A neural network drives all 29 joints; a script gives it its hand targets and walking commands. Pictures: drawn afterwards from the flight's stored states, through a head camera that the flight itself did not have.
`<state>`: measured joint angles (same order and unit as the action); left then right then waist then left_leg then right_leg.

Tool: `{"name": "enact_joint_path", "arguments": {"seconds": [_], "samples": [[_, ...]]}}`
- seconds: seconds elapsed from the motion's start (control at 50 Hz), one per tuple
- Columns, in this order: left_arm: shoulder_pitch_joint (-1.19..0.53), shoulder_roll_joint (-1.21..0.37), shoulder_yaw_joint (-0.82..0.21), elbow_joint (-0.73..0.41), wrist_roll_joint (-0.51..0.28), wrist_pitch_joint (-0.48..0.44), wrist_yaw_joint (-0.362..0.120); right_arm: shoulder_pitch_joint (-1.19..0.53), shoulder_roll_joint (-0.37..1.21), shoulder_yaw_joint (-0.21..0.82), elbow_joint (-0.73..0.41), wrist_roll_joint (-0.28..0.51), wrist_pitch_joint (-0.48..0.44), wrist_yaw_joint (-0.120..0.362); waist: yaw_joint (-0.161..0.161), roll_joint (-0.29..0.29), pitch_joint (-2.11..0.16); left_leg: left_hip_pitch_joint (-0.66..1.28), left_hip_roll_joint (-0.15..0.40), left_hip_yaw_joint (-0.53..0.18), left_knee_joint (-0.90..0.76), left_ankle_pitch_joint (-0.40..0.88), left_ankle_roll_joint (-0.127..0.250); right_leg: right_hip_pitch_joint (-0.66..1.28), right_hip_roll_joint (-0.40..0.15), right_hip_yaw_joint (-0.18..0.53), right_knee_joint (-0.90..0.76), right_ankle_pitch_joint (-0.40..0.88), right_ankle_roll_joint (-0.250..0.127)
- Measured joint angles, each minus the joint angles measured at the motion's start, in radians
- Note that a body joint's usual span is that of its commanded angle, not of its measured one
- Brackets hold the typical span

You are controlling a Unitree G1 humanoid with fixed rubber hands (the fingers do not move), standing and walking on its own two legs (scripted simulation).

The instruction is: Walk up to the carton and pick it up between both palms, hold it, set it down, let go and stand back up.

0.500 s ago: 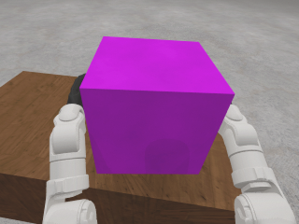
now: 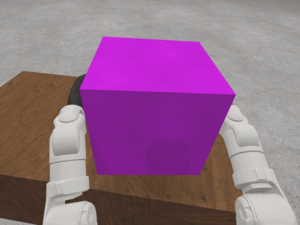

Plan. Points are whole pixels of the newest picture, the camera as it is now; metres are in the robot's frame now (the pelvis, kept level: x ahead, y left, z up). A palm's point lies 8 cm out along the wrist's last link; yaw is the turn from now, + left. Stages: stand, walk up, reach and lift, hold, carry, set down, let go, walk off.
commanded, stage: hold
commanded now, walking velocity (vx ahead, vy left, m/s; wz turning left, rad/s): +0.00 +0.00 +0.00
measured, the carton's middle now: (150, 105) +0.39 +0.00 +0.16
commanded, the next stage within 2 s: none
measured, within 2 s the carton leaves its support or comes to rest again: neither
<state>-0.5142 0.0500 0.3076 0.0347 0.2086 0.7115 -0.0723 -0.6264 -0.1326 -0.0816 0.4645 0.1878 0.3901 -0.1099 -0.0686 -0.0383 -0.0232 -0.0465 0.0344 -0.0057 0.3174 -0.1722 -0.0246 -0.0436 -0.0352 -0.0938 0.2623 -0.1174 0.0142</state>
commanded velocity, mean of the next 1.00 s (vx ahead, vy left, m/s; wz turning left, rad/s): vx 0.00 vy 0.00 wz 0.00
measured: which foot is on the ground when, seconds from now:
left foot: down 0.00-1.00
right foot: down 0.00-1.00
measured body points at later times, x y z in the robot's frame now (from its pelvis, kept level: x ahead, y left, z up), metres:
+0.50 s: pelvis +0.00 +0.00 +0.00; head -0.05 +0.02 +0.45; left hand +0.36 +0.19 +0.19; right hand +0.37 -0.18 +0.19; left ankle +0.01 +0.13 -0.75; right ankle +0.02 -0.13 -0.75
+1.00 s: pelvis +0.00 +0.00 +0.00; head -0.05 +0.02 +0.45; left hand +0.36 +0.19 +0.19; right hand +0.37 -0.18 +0.18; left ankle +0.01 +0.13 -0.75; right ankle +0.02 -0.13 -0.75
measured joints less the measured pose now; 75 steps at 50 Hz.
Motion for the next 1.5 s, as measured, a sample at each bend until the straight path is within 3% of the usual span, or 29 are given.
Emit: {"name": "enact_joint_path", "arguments": {"seconds": [0.46,0.98,1.5], "samples": [[0.021,-0.007,-0.001,-0.032,0.003,0.010,-0.004,0.018,-0.008,0.018,-0.032,0.012,0.012,-0.009,-0.003,0.004,0.005,0.008,0.003,0.003,0.005,-0.006,-0.001,0.008,0.004,0.004,0.001,-0.003,0.000],[-0.018,-0.002,0.009,0.037,0.006,-0.010,-0.006,-0.009,0.002,-0.007,0.026,-0.014,-0.006,0.003,0.004,0.001,0.001,-0.001,-0.001,0.003,-0.004,0.005,0.002,-0.006,0.000,0.005,0.004,0.002,0.000],[0.009,-0.008,0.000,-0.011,0.008,0.013,-0.005,0.018,-0.004,0.008,-0.015,0.003,0.008,-0.002,-0.003,0.000,0.002,0.010,0.002,0.003,0.001,-0.001,0.000,0.006,0.002,0.006,0.005,-0.002,-0.001]]}}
